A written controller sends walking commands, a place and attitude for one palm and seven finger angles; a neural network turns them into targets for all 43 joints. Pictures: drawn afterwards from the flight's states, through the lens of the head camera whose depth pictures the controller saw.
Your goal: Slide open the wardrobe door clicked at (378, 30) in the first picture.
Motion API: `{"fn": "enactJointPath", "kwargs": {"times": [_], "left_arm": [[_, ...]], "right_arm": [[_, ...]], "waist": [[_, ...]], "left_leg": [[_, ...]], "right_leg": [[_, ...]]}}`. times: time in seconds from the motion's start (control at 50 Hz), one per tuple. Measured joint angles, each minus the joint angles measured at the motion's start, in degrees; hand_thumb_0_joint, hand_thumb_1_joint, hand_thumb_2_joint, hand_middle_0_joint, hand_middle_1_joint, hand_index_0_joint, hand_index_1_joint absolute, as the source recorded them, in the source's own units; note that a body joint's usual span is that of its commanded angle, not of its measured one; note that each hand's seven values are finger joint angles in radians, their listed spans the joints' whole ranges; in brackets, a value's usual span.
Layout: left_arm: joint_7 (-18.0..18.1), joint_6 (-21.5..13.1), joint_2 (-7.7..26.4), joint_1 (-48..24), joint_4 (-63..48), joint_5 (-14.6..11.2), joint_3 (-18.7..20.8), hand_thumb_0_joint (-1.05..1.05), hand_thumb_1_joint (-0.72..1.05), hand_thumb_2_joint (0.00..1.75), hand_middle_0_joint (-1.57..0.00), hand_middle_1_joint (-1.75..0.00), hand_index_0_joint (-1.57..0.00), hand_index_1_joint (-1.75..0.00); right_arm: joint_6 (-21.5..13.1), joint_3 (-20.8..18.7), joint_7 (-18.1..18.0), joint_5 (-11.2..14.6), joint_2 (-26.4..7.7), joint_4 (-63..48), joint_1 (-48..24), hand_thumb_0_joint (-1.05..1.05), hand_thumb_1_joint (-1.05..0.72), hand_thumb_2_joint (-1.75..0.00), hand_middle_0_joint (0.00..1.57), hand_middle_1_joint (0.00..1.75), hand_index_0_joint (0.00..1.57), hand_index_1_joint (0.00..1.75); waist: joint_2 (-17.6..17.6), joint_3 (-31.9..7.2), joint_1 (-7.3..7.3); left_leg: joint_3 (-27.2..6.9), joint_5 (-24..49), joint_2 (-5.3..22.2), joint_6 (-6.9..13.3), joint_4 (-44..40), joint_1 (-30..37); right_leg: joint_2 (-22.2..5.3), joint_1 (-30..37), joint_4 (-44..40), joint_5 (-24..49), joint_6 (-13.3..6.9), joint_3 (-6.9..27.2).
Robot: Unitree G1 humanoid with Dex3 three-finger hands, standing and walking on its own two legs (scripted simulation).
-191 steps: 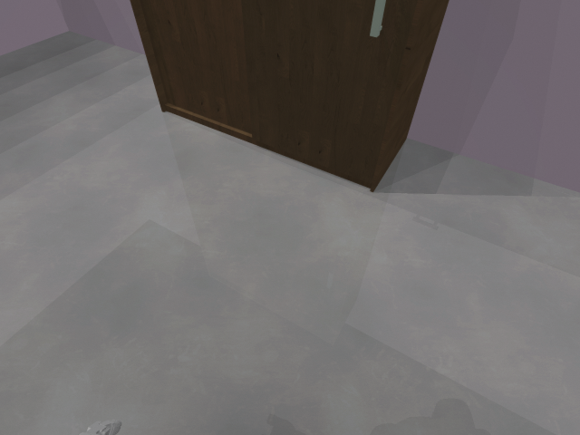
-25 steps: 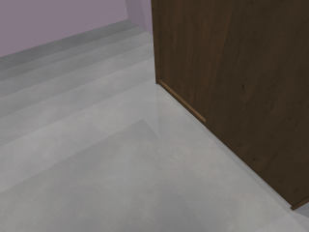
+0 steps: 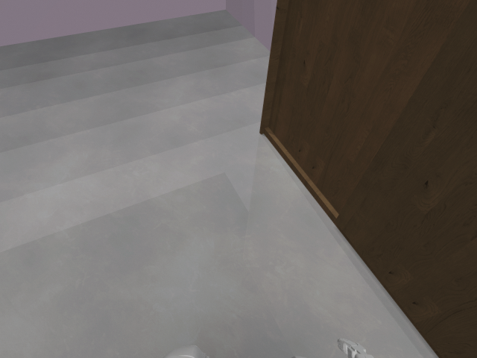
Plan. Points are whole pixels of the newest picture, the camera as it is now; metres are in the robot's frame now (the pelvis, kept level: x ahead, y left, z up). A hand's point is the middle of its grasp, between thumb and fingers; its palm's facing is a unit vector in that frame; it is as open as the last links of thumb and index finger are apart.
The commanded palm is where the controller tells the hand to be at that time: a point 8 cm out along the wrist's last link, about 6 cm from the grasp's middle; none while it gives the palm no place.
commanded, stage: turn to face it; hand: right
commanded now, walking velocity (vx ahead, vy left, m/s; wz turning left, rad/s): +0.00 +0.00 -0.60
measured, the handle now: out of the picture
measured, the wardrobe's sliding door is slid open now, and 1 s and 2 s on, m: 0.00 0.00 0.00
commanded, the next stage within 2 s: take the last steps up to it in 1.54 s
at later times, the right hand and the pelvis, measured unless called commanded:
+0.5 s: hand out of the picture +0.06 -0.28 -0.15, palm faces +0.31 +0.91 -0.27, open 7.4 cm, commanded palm none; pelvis +0.04 -0.04 +0.01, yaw -16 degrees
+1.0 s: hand out of the picture +0.01 -0.18 -0.14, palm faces +0.56 +0.79 -0.26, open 7.4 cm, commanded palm none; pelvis +0.04 +0.03 +0.01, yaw -36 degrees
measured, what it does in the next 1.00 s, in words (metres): steps on the spot, turning right: right foot, then left foot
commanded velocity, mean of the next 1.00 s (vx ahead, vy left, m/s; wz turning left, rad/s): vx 0.00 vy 0.00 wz -0.60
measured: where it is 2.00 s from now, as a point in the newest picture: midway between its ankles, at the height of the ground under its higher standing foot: outside the picture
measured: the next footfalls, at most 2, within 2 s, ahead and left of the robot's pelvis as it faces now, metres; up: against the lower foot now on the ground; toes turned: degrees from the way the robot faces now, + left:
right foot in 0.24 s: +0.08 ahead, -0.15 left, +0.00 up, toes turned -18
left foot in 0.72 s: +0.14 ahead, +0.10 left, +0.00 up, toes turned -22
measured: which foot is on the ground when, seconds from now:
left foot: down 0.00-0.24, up 0.26-0.70, down 0.72-1.00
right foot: up 0.00-0.22, down 0.24-0.72, up 0.74-1.00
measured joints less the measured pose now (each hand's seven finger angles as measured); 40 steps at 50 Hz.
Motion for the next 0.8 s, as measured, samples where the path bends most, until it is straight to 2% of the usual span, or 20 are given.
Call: {"fn": "enactJointPath", "kwargs": {"times": [0.06, 0.1, 0.18, 0.22, 0.24, 0.26, 0.3, 0.36, 0.42, 0.52, 0.66, 0.7, 0.72, 0.76, 0.8], "left_arm": [[-0.51, 0.47, 0.82, -2.54, -2.94, 0.35, 0.35, 0.0, 0.91, 0.9, -0.2, -0.3, -0.19, -0.3], [-0.89, 0.59, 1.35, -4.0, -4.49, 0.54, 0.56, 0.0, 0.91, 0.9, -0.2, -0.3, -0.19, -0.3], [-1.47, 0.61, 2.7, -6.47, -7.14, 0.65, 0.98, 0.0, 0.92, 0.9, -0.2, -0.3, -0.19, -0.3], [-1.72, 0.38, 3.62, -7.26, -8.53, 0.74, 1.16, 0.0, 0.92, 0.9, -0.2, -0.3, -0.19, -0.3], [-1.85, 0.08, 4.18, -7.45, -9.26, 0.84, 1.3, 0.0, 0.91, 0.9, -0.2, -0.3, -0.19, -0.3], [-1.86, -0.2, 4.33, -7.89, -9.79, 1.03, 1.44, 0.0, 0.91, 0.9, -0.2, -0.3, -0.19, -0.3], [-1.63, -0.91, 4.53, -8.45, -10.77, 1.23, 1.26, 0.0, 0.91, 0.9, -0.2, -0.3, -0.19, -0.3], [-0.92, -1.4, 4.72, -8.19, -11.26, 1.14, 0.82, 0.0, 0.91, 0.9, -0.2, -0.3, -0.19, -0.3], [-0.64, -1.38, 4.88, -7.8, -11.11, 0.91, 0.4, 0.0, 0.91, 0.9, -0.2, -0.3, -0.19, -0.3], [-0.91, -0.97, 4.96, -7.67, -11.03, 0.76, 0.25, 0.0, 0.91, 0.9, -0.21, -0.3, -0.2, -0.3], [-1.4, 0.3, 5.68, -8.08, -10.9, 0.92, 0.91, 0.0, 0.9, 0.9, -0.21, -0.3, -0.2, -0.3], [-1.53, 0.84, 6.16, -8.09, -10.86, 0.77, 1.3, 0.0, 0.9, 0.9, -0.21, -0.3, -0.2, -0.3], [-1.63, 1.08, 6.43, -7.93, -10.95, 0.55, 1.56, 0.0, 0.9, 0.9, -0.21, -0.3, -0.2, -0.3], [-1.65, 1.78, 7.28, -8.39, -10.72, 0.46, 2.33, 0.0, 0.91, 0.9, -0.21, -0.3, -0.2, -0.3], [-1.89, 2.6, 7.95, -8.52, -10.44, 0.72, 2.92, 0.0, 0.91, 0.9, -0.21, -0.3, -0.2, -0.3]], "right_arm": [[1.0, -0.35, -0.34, 0.2, 0.63, -0.33, 0.55, 0.0, -0.91, -0.9, 0.21, 0.3, 0.2, 0.3], [1.48, -0.62, -0.34, -0.07, 0.33, -0.88, 0.68, -0.01, -0.92, -0.9, 0.21, 0.3, 0.2, 0.3], [2.29, -1.15, -0.11, -0.4, -1.24, -1.85, 1.38, -0.01, -0.91, -0.9, 0.21, 0.3, 0.2, 0.3], [2.69, -1.53, 0.04, -0.28, -2.35, -2.29, 2.19, -0.01, -0.91, -0.9, 0.21, 0.3, 0.2, 0.3], [3.04, -1.76, 0.16, -0.08, -2.93, -2.56, 2.81, 0.0, -0.91, -0.9, 0.21, 0.3, 0.2, 0.3], [3.6, -2.18, 0.29, 0.16, -3.77, -2.71, 3.27, 0.0, -0.91, -0.9, 0.21, 0.3, 0.2, 0.3], [4.94, -2.81, 0.3, 0.06, -5.36, -2.64, 3.94, 0.0, -0.91, -0.9, 0.21, 0.3, 0.2, 0.3], [5.29, -3.62, 0.58, 0.01, -6.99, -2.32, 4.42, 0.0, -0.91, -0.9, 0.2, 0.3, 0.2, 0.3], [4.92, -3.83, 0.8, 0.21, -7.96, -2.63, 5.13, 0.01, -0.91, -0.9, 0.2, 0.3, 0.2, 0.3], [5.11, -3.66, 0.56, 0.57, -8.58, -3.2, 5.63, 0.01, -0.91, -0.9, 0.2, 0.3, 0.2, 0.3], [4.96, -2.52, 0.36, 1.11, -7.03, -4.74, 3.47, 0.01, -0.91, -0.9, 0.2, 0.3, 0.2, 0.3], [4.24, -1.94, 0.4, 1.24, -6.27, -5.71, 3.22, 0.01, -0.91, -0.9, 0.2, 0.3, 0.2, 0.3], [3.66, -1.62, 0.39, 1.11, -6.0, -6.36, 3.44, 0.01, -0.91, -0.9, 0.2, 0.3, 0.2, 0.3], [2.92, -0.93, 0.26, 0.56, -4.71, -6.88, 3.61, 0.01, -0.91, -0.9, 0.2, 0.3, 0.2, 0.3], [2.98, -0.33, 0.24, 0.4, -3.64, -7.25, 4.46, 0.01, -0.9, -0.9, 0.21, 0.3, 0.2, 0.3]], "waist": [[0.33, -1.28, 0.15], [0.86, -1.82, -0.32], [2.28, -2.08, -1.52], [2.82, -2.04, -2.05], [2.96, -2.21, -2.19], [3.69, -2.11, -2.34], [4.18, -1.8, -2.29], [3.92, -1.42, -2.43], [3.52, -1.26, -3.02], [2.4, -1.11, -3.11], [0.21, -0.66, -1.81], [-0.5, -0.87, -1.68], [-0.63, -1.24, -1.84], [-1.75, -0.87, -1.79], [-1.86, -1.13, -1.75]], "left_leg": [[1.8, 0.33, 0.96, -0.59, -2.4, 1.83], [2.99, 0.1, 1.71, -1.11, -2.94, 2.72], [5.39, -1.78, 3.59, -2.44, -1.01, 3.45], [6.44, -3.58, 4.75, -3.39, 1.79, 3.11], [6.81, -4.86, 5.49, -3.98, 4.0, 2.42], [5.56, -8.77, 5.95, -5.19, 7.24, 1.02], [-0.49, -15.81, 4.17, -6.6, 17.62, -3.44], [-6.6, -13.31, 1.67, -7.83, 29.44, -8.4], [-9.42, -9.71, 1.18, -8.81, 31.2, -9.71], [-11.67, -9.58, 0.8, -9.77, 25.48, -7.85], [-12.47, -11.46, -1.32, -9.07, 11.27, -1.82], [-11.95, -7.63, -2.15, -8.55, 3.28, 1.67], [-11.49, -4.32, -2.11, -7.23, -1.37, 3.5], [-9.72, -3.42, -1.89, -4.11, -0.48, 3.72], [-8.07, -4.36, -0.85, -2.95, -0.71, 4.72]], "right_leg": [[-0.46, -3.55, -4.2, 2.67, 0.39, -0.68], [-0.67, -4.07, -8.47, 3.33, 0.55, -1.62], [-0.58, -2.27, -18.05, 4.22, 0.44, -3.3], [-0.25, 0.17, -24.49, 7.32, 0.23, -4.06], [0.15, 1.14, -27.45, 9.43, -0.87, -3.93], [0.86, 0.57, -26.71, 9.41, -2.47, -3.88], [1.69, -0.19, -25.93, 8.48, -4.5, -3.36], [2.93, 1.09, -30.12, 10.45, -4.79, -1.89], [4.33, 3.3, -35.61, 13.35, -5.21, -0.75], [5.84, 5.23, -40.24, 15.98, -5.04, 1.68], [7.4, 3.97, -39.08, 16.66, -3.36, 6.48], [7.94, 2.76, -37.27, 16.27, -2.42, 8.06], [8.37, 1.73, -35.56, 15.68, -1.86, 8.67], [8.75, -1.58, -26.19, 6.73, -0.95, 8.85], [8.82, -5.34, -13.62, 3.31, -0.47, 7.32]]}}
